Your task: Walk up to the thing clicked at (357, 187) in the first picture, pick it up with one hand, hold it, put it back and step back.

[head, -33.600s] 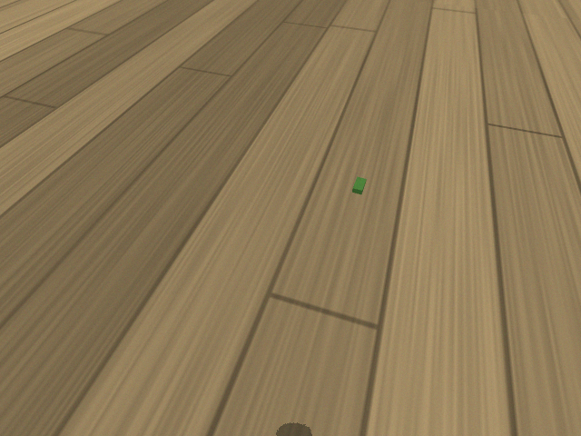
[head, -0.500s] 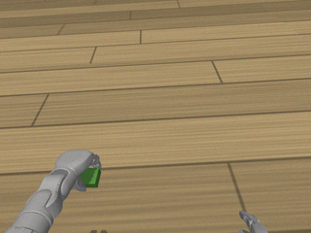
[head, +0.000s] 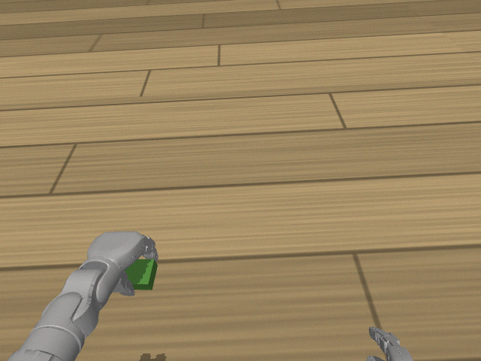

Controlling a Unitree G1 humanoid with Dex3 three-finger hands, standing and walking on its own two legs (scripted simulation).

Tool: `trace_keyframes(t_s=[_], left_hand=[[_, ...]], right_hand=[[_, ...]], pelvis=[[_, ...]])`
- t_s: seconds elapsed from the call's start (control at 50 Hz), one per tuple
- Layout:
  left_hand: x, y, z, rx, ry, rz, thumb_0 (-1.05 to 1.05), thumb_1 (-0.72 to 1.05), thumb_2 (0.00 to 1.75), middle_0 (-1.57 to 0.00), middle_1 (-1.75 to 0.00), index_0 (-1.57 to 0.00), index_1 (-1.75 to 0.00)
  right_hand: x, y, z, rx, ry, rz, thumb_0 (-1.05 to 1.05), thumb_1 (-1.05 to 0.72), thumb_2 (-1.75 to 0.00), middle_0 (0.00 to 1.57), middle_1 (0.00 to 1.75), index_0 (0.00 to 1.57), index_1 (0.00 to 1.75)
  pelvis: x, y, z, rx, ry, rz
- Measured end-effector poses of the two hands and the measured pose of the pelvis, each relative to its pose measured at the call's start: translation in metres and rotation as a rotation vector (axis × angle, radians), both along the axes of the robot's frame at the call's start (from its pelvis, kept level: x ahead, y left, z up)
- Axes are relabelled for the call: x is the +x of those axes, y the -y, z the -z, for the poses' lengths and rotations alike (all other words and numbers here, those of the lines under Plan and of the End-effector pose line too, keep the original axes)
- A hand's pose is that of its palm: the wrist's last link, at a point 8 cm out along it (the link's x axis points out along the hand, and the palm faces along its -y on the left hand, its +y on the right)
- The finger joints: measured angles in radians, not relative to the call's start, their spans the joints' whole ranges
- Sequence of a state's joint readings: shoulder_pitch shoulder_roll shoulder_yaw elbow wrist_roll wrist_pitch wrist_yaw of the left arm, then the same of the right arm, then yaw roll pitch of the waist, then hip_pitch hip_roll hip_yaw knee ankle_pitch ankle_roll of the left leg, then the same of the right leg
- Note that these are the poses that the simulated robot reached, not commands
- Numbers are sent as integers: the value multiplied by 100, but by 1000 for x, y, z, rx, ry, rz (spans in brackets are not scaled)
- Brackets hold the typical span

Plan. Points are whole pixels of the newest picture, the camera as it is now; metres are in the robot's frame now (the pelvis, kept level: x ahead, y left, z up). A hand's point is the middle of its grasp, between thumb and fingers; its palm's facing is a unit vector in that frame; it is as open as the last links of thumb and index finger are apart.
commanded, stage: hold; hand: left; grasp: from above
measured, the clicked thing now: (129, 274) +0.31 +0.23 -0.07
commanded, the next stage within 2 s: crouch in 0.14 s
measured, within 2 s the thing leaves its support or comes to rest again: neither
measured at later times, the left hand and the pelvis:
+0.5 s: hand (129, 276) +0.30 +0.22 -0.06, palm faces -0.45 -0.02 -0.89, open 7.8 cm; pelvis +0.00 +0.00 +0.00, yaw +0 degrees
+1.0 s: hand (161, 287) +0.37 +0.23 -0.28, palm faces -0.40 +0.07 -0.91, open 7.8 cm; pelvis -0.05 +0.01 -0.18, yaw +0 degrees
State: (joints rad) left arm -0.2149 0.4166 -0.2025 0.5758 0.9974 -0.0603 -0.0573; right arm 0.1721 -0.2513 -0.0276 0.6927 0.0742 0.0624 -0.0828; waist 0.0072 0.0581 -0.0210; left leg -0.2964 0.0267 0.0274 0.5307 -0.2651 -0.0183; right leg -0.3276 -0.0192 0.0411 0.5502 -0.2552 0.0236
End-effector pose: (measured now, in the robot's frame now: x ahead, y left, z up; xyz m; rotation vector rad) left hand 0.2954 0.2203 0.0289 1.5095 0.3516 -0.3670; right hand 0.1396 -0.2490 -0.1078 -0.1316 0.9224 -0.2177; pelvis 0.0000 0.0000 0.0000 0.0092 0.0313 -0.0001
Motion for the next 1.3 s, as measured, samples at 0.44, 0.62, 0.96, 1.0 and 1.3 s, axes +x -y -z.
trace_keyframes(t_s=[0.44, 0.62, 0.96, 1.0, 1.3], left_hand=[[7, 0, 14, -3, -12, 11, -1, 35, 17, -86, -33, -90, -27], [14, -4, 67, 43, 0, 26, -1, 33, 19, -89, -31, -92, -26], [71, -2, 236, 93, 53, 33, -1, 33, 18, -90, -28, -94, -24], [76, -2, 255, 97, 47, 24, -1, 33, 18, -91, -27, -94, -23], [104, -9, 392, 56, -6, 36, 0, 36, 13, -92, -24, -95, -19]], right_hand=[[-2, 4, -1, -11, -28, 18, 1, -91, -90, 20, 30, 20, 30], [-23, 13, 23, -51, -106, -7, 1, -91, -90, 20, 30, 20, 30], [-145, 28, 165, -138, -389, 76, 1, -91, -90, 20, 30, 20, 30], [-157, 24, 183, -131, -415, 87, 1, -91, -90, 20, 30, 20, 30], [-173, 7, 290, -106, -475, 15, 1, -91, -90, 21, 30, 20, 30]], pelvis=[[5, 0, 0, 0, -16, -1], [-9, 0, 25, -7, -122, -18], [-49, -10, 164, -41, -456, -21], [-52, -11, 180, -43, -480, -19], [-66, -12, 288, -73, -617, -19]])
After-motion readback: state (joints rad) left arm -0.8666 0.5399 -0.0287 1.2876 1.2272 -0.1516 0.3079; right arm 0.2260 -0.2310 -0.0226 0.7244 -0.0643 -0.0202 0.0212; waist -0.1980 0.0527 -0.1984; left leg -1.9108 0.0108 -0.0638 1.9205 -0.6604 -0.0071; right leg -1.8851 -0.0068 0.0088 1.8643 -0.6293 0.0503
